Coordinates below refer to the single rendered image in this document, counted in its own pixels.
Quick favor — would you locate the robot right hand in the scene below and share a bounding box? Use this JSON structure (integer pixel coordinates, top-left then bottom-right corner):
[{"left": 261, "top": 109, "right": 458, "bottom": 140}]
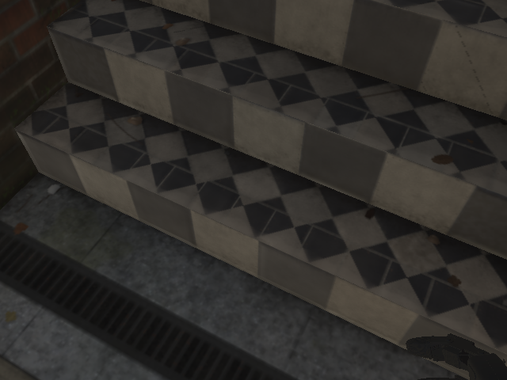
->
[{"left": 406, "top": 333, "right": 507, "bottom": 380}]

